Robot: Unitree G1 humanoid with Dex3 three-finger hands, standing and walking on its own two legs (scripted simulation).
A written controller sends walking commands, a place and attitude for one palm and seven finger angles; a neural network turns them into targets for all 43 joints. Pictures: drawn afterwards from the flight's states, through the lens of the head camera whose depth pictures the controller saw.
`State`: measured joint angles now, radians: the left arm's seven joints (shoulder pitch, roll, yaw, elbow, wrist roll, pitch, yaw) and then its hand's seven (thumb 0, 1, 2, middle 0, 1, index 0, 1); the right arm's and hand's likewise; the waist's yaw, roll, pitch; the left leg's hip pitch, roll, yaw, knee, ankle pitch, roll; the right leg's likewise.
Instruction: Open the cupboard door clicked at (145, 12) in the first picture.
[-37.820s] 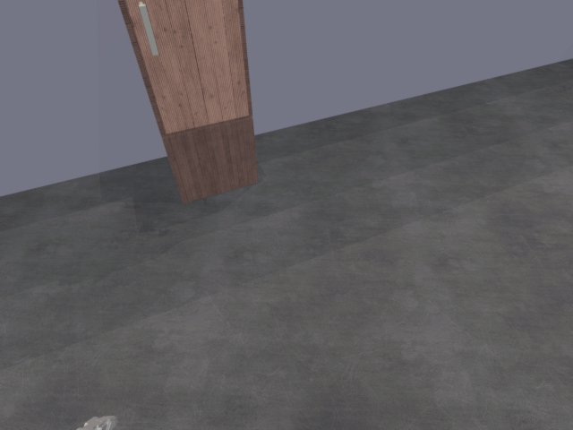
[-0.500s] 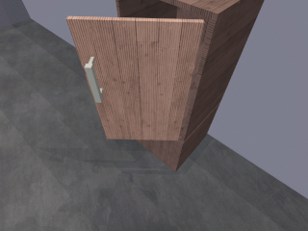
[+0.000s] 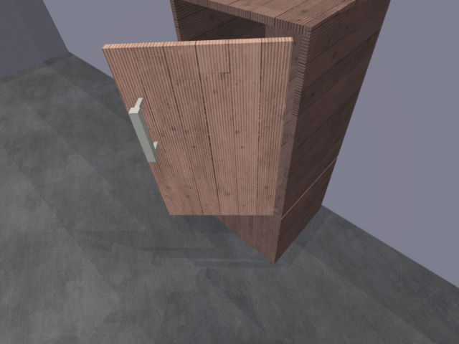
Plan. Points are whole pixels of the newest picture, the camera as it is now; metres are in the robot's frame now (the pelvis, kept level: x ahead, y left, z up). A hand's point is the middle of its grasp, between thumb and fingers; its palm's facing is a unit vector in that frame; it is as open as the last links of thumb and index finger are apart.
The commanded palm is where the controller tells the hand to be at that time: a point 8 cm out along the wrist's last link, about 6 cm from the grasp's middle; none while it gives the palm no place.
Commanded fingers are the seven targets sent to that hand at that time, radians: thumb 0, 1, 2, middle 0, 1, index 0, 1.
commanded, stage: come to a stop and stand still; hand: left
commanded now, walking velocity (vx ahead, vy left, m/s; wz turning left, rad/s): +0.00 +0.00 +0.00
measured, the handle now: (146, 131) +0.55 +0.22 +0.06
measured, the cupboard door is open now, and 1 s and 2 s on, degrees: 41 41 41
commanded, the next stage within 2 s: look again from close up in 0.46 s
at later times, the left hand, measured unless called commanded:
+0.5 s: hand out of the picture +0.02 +0.16 -0.17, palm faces +0.02 -0.97 -0.23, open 7.3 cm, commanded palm none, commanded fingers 0.00 0.90 0.90 -0.20 -0.30 -0.20 -0.30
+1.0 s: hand out of the picture +0.03 +0.15 -0.17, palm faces +0.04 -0.97 -0.22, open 7.3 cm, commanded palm none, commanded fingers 0.00 0.90 0.90 -0.20 -0.30 -0.20 -0.30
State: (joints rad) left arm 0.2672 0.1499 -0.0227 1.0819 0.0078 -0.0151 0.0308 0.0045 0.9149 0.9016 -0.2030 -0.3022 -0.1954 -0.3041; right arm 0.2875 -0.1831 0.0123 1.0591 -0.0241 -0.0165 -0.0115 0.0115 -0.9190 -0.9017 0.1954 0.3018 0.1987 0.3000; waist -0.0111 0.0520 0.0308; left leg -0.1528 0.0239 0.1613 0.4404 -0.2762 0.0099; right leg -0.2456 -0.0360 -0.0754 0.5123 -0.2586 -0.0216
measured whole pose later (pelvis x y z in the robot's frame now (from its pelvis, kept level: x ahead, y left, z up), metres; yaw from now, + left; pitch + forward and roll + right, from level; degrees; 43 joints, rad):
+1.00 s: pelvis +0.02 -0.03 +0.00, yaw +1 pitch -1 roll +1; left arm 0.25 0.16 0.00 1.13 0.01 -0.03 0.03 0.01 0.92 0.90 -0.20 -0.30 -0.20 -0.30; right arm 0.27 -0.15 0.01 1.15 -0.02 -0.02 -0.03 0.01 -0.91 -0.90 0.20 0.30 0.20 0.30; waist 0.00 0.01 0.03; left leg -0.10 0.06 0.13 0.39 -0.27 -0.04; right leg -0.18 0.01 -0.11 0.45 -0.27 -0.06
